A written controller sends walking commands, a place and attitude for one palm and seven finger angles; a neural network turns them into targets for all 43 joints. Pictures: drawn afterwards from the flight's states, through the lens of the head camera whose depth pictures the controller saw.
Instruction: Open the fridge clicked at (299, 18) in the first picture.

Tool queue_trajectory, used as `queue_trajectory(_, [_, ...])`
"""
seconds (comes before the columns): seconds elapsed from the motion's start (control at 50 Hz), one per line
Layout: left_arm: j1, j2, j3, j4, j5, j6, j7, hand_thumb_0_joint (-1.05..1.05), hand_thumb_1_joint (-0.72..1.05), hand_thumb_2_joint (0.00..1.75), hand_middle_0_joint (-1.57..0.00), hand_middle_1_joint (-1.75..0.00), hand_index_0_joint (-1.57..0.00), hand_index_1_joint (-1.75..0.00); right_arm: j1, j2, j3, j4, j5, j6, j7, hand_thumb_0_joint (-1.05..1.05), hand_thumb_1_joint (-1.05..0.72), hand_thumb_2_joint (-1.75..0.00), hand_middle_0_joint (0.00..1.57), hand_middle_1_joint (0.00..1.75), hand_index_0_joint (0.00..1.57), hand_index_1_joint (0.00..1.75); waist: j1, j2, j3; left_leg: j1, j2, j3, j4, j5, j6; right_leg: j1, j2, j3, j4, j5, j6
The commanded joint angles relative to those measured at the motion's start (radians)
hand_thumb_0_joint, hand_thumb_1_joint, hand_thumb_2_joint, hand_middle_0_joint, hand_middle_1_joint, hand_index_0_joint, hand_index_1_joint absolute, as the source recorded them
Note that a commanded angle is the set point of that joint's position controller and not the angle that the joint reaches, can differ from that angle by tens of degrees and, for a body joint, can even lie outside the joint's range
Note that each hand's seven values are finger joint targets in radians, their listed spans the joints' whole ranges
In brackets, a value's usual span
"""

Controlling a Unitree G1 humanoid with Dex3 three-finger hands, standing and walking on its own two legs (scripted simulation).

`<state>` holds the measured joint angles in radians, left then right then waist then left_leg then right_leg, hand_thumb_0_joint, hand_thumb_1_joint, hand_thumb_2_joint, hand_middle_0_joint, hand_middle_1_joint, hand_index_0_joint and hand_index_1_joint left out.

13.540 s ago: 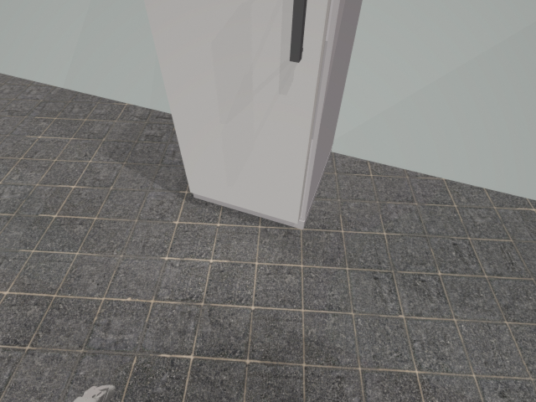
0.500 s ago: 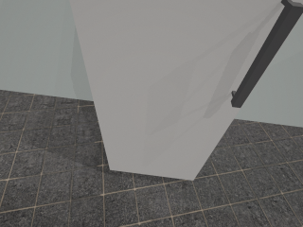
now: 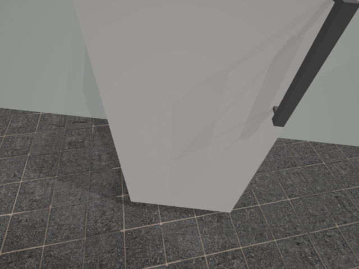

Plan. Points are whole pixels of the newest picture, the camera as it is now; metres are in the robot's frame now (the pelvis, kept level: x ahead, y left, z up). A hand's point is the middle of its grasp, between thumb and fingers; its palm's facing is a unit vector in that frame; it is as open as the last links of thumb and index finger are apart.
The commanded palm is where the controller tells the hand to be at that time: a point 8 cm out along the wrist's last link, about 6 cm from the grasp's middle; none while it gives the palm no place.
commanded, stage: look again from close up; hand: right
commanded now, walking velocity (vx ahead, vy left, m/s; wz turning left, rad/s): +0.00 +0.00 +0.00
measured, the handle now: (302, 70) +0.48 -0.23 +0.22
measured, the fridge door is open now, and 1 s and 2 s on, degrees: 0 0 0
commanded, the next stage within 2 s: raise the hand to about handle height in 0.32 s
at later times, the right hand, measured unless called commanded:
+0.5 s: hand out of the picture +0.08 -0.19 -0.13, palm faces +0.19 +0.96 -0.22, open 7.4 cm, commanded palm +0.10 -0.24 -0.05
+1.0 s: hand (315, 263) +0.15 -0.24 +0.03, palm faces +0.13 +0.99 -0.05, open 9.6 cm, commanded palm +0.13 -0.29 +0.05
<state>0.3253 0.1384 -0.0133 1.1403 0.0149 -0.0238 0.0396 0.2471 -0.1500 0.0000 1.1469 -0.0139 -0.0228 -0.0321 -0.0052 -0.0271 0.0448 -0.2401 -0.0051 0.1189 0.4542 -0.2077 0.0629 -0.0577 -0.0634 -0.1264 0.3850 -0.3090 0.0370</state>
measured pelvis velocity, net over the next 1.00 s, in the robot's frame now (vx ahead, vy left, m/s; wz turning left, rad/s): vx -0.04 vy -0.04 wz -0.06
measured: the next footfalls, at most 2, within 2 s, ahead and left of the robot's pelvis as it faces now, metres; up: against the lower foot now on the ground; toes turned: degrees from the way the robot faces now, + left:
none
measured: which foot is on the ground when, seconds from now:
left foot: down 0.00-1.00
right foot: down 0.00-1.00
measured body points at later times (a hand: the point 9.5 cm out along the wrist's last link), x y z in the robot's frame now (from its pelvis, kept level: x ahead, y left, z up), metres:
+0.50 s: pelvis -0.01 +0.00 +0.00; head +0.01 +0.01 +0.45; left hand +0.00 +0.22 -0.16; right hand +0.06 -0.24 -0.12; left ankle +0.03 +0.08 -0.74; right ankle -0.07 -0.13 -0.74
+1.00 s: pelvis -0.04 -0.04 -0.04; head -0.01 -0.06 +0.40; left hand +0.19 +0.16 -0.08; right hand +0.14 -0.29 +0.04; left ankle +0.03 +0.08 -0.74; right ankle -0.07 -0.14 -0.74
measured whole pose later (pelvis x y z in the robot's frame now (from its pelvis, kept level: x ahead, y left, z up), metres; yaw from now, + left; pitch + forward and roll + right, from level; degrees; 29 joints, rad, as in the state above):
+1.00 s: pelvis -0.04 -0.04 -0.04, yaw -3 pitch +5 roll +2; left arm 0.20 0.24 -0.04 0.49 -0.03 -0.26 0.04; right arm 0.42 -0.22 -0.11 -0.13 0.21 -0.38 0.18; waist -0.06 0.01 -0.05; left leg -0.58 0.06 0.16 0.83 -0.33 0.02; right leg -0.49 -0.03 -0.02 0.91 -0.51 -0.02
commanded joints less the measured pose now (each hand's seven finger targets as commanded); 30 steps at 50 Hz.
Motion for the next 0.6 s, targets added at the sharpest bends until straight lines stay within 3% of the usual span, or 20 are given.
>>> queue_trajectory(0.0, [0.102,0.083,0.018,-0.009,0.002,-0.011,0.003,0.0,0.9,0.9,-0.2,-0.3,-0.2,-0.3,0.043,-0.11,-0.021,-0.035,0.005,-0.012,-0.002,0.0,-0.9,-0.9,0.2,0.3,0.2,0.3,0.005,0.012,0.017,0.089,0.13,-0.153,-0.06,0.206,0.004,-0.118,-0.072,0.075,-0.083,0.134,-0.054])
queue_trajectory(0.2, [0.102,0.084,0.02,-0.005,0.003,-0.01,0.003,0.0,0.9,0.9,-0.2,-0.3,-0.2,-0.3,0.039,-0.118,-0.023,-0.04,0.005,-0.013,-0.002,0.0,-0.9,-0.9,0.2,0.3,0.2,0.3,0.003,0.024,0.011,0.095,0.136,-0.157,-0.06,0.225,0.005,-0.111,-0.068,0.074,-0.075,0.136,-0.053])
queue_trajectory(0.38, [0.098,0.08,0.02,-0.005,0.004,-0.006,0.0,0.0,0.9,0.9,-0.2,-0.3,-0.2,-0.3,0.031,-0.12,-0.024,-0.047,0.004,-0.008,-0.001,0.0,-0.9,-0.9,0.2,0.3,0.2,0.3,0.004,0.022,0.042,0.066,0.133,-0.168,-0.096,0.105,0.003,-0.127,-0.062,0.075,-0.08,0.081,-0.055])
queue_trajectory(0.4, [-0.051,0.129,0.041,-0.076,-0.01,-0.009,-0.01,0.0,0.9,0.9,-0.2,-0.3,-0.2,-0.3,0.182,-0.137,-0.029,0.001,0.003,-0.018,-0.042,0.0,-0.9,-0.9,0.2,0.3,0.2,0.3,-0.059,0.095,0.031,0.107,0.191,-0.22,-0.046,0.626,-0.076,-0.214,-0.071,0.007,0.179,0.052,-0.028])
queue_trajectory(0.42, [-0.088,0.301,0.044,-0.452,-0.063,-0.181,0.04,0.0,0.9,0.9,-0.2,-0.3,-0.2,-0.3,-0.626,-0.368,-0.133,-1.482,0.21,-0.249,-0.016,0.0,-0.88,-0.89,0.2,0.32,0.2,0.32,0.07,-0.092,-0.469,0.245,0.119,-0.243,0.002,0.42,-0.027,-0.035,0.065,0.084,0.02,0.206,-0.062])
queue_trajectory(0.44, [-0.148,0.208,0.026,-0.412,-0.067,-0.26,0.066,0.0,0.9,0.9,-0.2,-0.3,-0.2,-0.3,-0.454,-0.465,-0.226,-1.463,0.162,-0.237,-0.088,0.0,-0.85,-0.88,0.2,0.33,0.2,0.33,0.025,-0.201,-0.415,0.216,0.064,-0.23,0.03,0.212,-0.012,-0.019,0.062,0.036,0.04,0.213,-0.059])
queue_trajectory(0.46, [-0.144,0.174,0.04,-0.447,-0.06,-0.295,0.063,0.0,0.9,0.9,-0.2,-0.3,-0.2,-0.3,0.053,-0.105,-0.038,-1.232,0.166,-0.116,-0.09,0.0,-0.83,-0.87,0.21,0.34,0.21,0.34,0.008,-0.171,-0.303,0.174,0.048,-0.14,0.031,0.105,-0.012,-0.139,0.062,0.072,-0.003,0.209,-0.057])
queue_trajectory(0.48, [-0.139,0.187,0.036,-0.416,-0.076,-0.303,0.07,0.0,0.9,0.9,-0.2,-0.3,-0.2,-0.3,0.096,-0.052,-0.055,-1.13,0.192,-0.09,-0.087,0.0,-0.81,-0.86,0.21,0.36,0.21,0.36,0.013,-0.016,-0.147,0.066,0.043,-0.105,0.0,0.059,-0.032,-0.195,0.052,0.093,0.02,0.171,-0.048])
queue_trajectory(0.5, [-0.151,0.227,0.056,-0.47,-0.07,-0.321,0.061,0.0,0.9,0.9,-0.2,-0.3,-0.2,-0.3,-0.002,-0.11,-0.097,-1.194,0.206,-0.141,-0.07,0.0,-0.78,-0.85,0.21,0.37,0.21,0.37,0.043,0.087,-0.044,-0.04,0.048,-0.103,-0.017,-0.054,-0.052,-0.258,0.055,0.117,0.056,0.102,-0.054])
queue_trajectory(0.52, [-0.129,0.231,0.074,-0.487,-0.052,-0.334,0.054,0.0,0.9,0.9,-0.2,-0.3,-0.2,-0.3,0.016,-0.142,-0.149,-1.185,0.205,-0.201,-0.042,0.0,-0.76,-0.84,0.21,0.39,0.21,0.39,0.036,0.155,-0.065,-0.083,0.053,-0.101,-0.015,-0.153,-0.064,-0.3,0.061,0.103,0.102,0.062,-0.059])
queue_trajectory(0.54, [-0.139,0.22,0.086,-0.519,-0.05,-0.344,0.041,0.0,0.9,0.9,-0.2,-0.3,-0.2,-0.3,0.152,-0.126,-0.183,-1.107,0.216,-0.255,-0.002,0.0,-0.74,-0.83,0.21,0.4,0.21,0.4,-0.007,0.173,-0.05,-0.092,0.057,-0.108,0.006,-0.216,-0.058,-0.352,0.064,0.097,0.132,0.036,-0.048])
queue_trajectory(0.58, [-0.169,0.217,0.088,-0.579,-0.039,-0.349,0.006,0.0,0.9,0.9,-0.2,-0.3,-0.2,-0.3,0.314,-0.035,-0.153,-1.001,0.253,-0.391,0.111,0.0,-0.69,-0.81,0.22,0.43,0.22,0.43,-0.036,0.284,-0.055,-0.131,0.058,-0.129,0.099,-0.255,-0.06,-0.506,0.075,0.089,0.23,-0.009,-0.033])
